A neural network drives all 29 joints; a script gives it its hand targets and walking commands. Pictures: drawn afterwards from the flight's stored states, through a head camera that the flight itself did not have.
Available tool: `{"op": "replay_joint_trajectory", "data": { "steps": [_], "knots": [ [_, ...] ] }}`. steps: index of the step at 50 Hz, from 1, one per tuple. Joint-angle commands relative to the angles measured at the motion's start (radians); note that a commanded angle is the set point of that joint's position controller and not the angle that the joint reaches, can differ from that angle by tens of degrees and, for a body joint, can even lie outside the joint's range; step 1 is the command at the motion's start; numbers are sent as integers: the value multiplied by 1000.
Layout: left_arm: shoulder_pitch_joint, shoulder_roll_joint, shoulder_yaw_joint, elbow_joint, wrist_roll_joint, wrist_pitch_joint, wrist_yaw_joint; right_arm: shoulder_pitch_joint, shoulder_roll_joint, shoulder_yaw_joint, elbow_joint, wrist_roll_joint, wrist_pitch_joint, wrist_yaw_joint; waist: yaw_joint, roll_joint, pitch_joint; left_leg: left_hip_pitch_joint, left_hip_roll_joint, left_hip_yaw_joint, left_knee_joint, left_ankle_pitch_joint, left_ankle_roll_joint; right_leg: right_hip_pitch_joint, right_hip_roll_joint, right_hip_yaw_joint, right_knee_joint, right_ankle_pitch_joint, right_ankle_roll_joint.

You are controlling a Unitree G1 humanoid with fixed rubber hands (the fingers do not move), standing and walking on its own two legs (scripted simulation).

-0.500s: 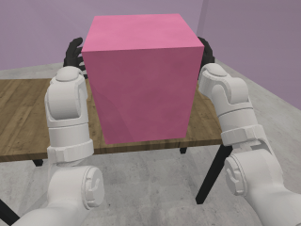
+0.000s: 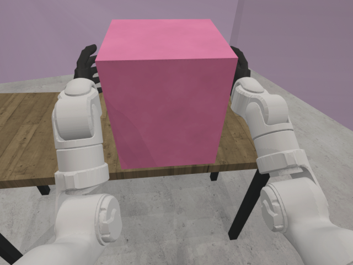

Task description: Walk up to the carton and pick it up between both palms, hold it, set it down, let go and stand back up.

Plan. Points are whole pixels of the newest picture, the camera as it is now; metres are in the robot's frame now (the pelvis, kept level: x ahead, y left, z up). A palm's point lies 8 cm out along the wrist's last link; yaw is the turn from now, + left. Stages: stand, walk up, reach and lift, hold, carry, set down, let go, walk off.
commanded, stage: hold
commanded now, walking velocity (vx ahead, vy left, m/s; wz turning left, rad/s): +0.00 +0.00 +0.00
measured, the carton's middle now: (165, 94) +0.39 +0.00 +0.24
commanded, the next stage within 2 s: none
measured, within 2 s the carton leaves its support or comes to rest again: neither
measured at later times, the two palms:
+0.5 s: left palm (84, 84) +0.36 +0.16 +0.28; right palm (237, 81) +0.37 -0.14 +0.28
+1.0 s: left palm (84, 81) +0.37 +0.16 +0.28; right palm (235, 79) +0.38 -0.14 +0.28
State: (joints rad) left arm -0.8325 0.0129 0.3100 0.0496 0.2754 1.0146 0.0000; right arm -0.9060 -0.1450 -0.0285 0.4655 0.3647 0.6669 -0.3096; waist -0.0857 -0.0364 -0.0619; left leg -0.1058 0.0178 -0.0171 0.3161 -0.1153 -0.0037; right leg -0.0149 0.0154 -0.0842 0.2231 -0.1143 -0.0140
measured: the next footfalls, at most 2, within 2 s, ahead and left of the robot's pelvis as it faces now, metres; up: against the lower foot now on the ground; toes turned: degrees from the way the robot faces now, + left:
none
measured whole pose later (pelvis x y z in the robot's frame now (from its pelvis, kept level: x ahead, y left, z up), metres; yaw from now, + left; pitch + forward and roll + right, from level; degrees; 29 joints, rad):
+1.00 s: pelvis +0.00 +0.01 +0.00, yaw +0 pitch -5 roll -1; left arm -0.87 0.02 0.30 0.08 0.26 1.02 0.02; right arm -0.95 -0.17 -0.03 0.50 0.38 0.67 -0.31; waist -0.08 -0.04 -0.07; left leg -0.13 0.02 -0.01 0.33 -0.13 0.00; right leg -0.03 0.01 -0.08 0.22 -0.11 -0.01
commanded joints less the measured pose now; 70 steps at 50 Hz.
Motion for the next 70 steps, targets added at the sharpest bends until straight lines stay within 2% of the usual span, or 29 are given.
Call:
{"op": "replay_joint_trajectory", "data": {
  "steps": [1, 5, 7, 13, 19, 20, 25, 27, 30, 33, 34, 36, 37, 38, 40, 43, 44, 47, 48, 50, 53, 55, 57, 58, 62, 64, 68, 69, 70],
  "knots": [
    [-755, -441, -412, -175, -204, -89, -135, -825, 387, 213, -265, 87, -62, 61, -13, 62, -437, 159, -57, 36, -5, 184, -19, 46, 49, 7, -15, 111, 44],
    [-772, -464, -415, -172, -212, -92, -133, -860, 392, 213, -301, 88, -66, 63, -7, 75, -452, 159, -56, 31, -2, 189, -15, 39, 49, 9, -16, 107, 46],
    [-783, -456, -408, -157, -195, -89, -129, -859, 391, 212, -256, 91, -62, 65, -2, 88, -439, 150, -61, 38, 4, 186, -23, 37, 47, 9, -15, 106, 48],
    [-759, -448, -390, -123, -201, -74, -128, -866, 367, 193, -226, 97, -56, 62, 3, 61, -391, 151, -57, 25, -5, 161, -25, 36, 54, -1, -32, 62, 45],
    [-782, -464, -388, -108, -192, -85, -130, -877, 379, 178, -221, 90, -62, 65, -8, 83, -404, 148, -59, 28, -1, 154, -23, 27, 49, 7, -23, 65, 46],
    [-785, -457, -393, -133, -198, -90, -129, -863, 385, 185, -231, 89, -60, 67, -9, 69, -433, 151, -55, 23, -7, 161, -17, 38, 48, 8, -20, 74, 46],
    [-774, -469, -409, -161, -202, -90, -125, -866, 396, 208, -268, 95, -64, 69, -1, 80, -465, 173, -62, 30, 2, 221, -24, 63, 53, 13, -21, 127, 44],
    [-765, -467, -413, -169, -199, -90, -126, -858, 401, 213, -274, 89, -65, 66, -11, 65, -456, 171, -58, 22, 6, 223, -20, 62, 53, 10, -18, 135, 41],
    [-758, -466, -427, -172, -203, -76, -129, -842, 378, 207, -269, 95, -61, 66, -24, 100, -454, 202, -61, 24, 10, 229, -35, 33, 58, 6, -21, 136, 37],
    [-748, -460, -424, -172, -205, -70, -132, -848, 369, 211, -270, 103, -56, 69, -12, 86, -444, 196, -54, 17, 9, 242, -32, 39, 60, 5, -23, 127, 36],
    [-760, -463, -425, -176, -202, -72, -131, -849, 387, 218, -274, 110, -55, 68, -8, 60, -439, 193, -54, 22, 14, 241, -30, 35, 55, 4, -21, 126, 40],
    [-757, -467, -434, -182, -207, -74, -127, -853, 392, 210, -295, 103, -59, 66, -12, 92, -455, 172, -64, 29, 9, 225, -27, 48, 54, 10, -18, 133, 41],
    [-753, -461, -436, -185, -210, -75, -124, -859, 390, 217, -307, 104, -61, 66, -4, 82, -450, 172, -57, 23, 9, 227, -26, 49, 54, 6, -10, 141, 44],
    [-751, -464, -432, -182, -216, -76, -124, -864, 387, 207, -306, 95, -61, 67, -15, 80, -459, 181, -57, 23, 11, 233, -28, 37, 56, 8, -15, 135, 45],
    [-756, -459, -424, -173, -213, -73, -121, -863, 376, 209, -284, 101, -56, 63, -5, 84, -452, 178, -60, 23, 6, 210, -26, 32, 55, 2, -16, 105, 44],
    [-781, -457, -426, -156, -216, -79, -117, -853, 374, 207, -230, 103, -56, 63, -7, 85, -417, 157, -52, 28, 2, 170, -34, -3, 59, 1, -25, 55, 36],
    [-784, -459, -420, -149, -210, -79, -115, -866, 380, 202, -248, 112, -56, 67, 1, 87, -422, 159, -53, 29, 6, 174, -33, 2, 59, -1, -24, 53, 39],
    [-785, -464, -413, -143, -208, -78, -114, -876, 377, 202, -239, 112, -52, 68, 0, 85, -437, 150, -50, 25, 2, 185, -23, 26, 54, 8, -19, 82, 38],
    [-778, -464, -411, -140, -213, -79, -114, -881, 381, 203, -250, 121, -52, 68, 1, 71, -455, 163, -53, 25, 6, 209, -25, 29, 55, 8, -15, 107, 41],
    [-787, -466, -412, -151, -212, -76, -116, -888, 384, 212, -261, 121, -49, 63, 1, 90, -462, 175, -56, 24, 16, 237, -29, 38, 56, 9, -16, 134, 42],
    [-772, -465, -429, -189, -224, -66, -122, -862, 378, 223, -274, 136, -36, 57, -19, 87, -493, 228, -57, 22, 34, 297, -34, 24, 59, 12, -11, 183, 41],
    [-770, -469, -425, -172, -217, -58, -128, -854, 375, 219, -249, 136, -22, 51, -15, 78, -448, 216, -58, 21, 30, 303, -38, 26, 61, 7, -22, 186, 40],
    [-750, -458, -414, -146, -218, -57, -134, -858, 379, 225, -269, 151, -20, 48, -2, 71, -452, 186, -59, 19, 21, 260, -34, 44, 57, 9, -24, 153, 41],
    [-747, -460, -420, -153, -222, -60, -133, -865, 377, 225, -283, 152, -21, 47, -7, 79, -466, 163, -59, 22, 12, 232, -29, 54, 54, 15, -25, 126, 43],
    [-801, -462, -425, -186, -218, -77, -126, -878, 389, 212, -283, 133, -32, 57, -16, 94, -480, 188, -56, 24, 14, 249, -34, 22, 56, 8, -24, 136, 35],
    [-819, -467, -431, -211, -222, -78, -123, -884, 393, 220, -270, 132, -33, 60, -8, 87, -488, 204, -53, 23, 24, 281, -36, 20, 55, 4, -18, 156, 32],
    [-785, -457, -414, -189, -213, -67, -124, -869, 380, 220, -273, 137, -27, 57, 0, 60, -461, 197, -54, 24, 20, 263, -25, 40, 58, 5, -15, 153, 38],
    [-773, -452, -410, -176, -212, -65, -125, -871, 371, 214, -269, 134, -30, 54, -8, 67, -453, 200, -55, 24, 19, 255, -25, 33, 58, 11, -20, 140, 40],
    [-779, -448, -406, -184, -206, -63, -126, -860, 376, 214, -269, 132, -29, 54, 0, 77, -458, 185, -56, 30, 20, 246, -27, 42, 57, 10, -20, 126, 36]
  ]
}}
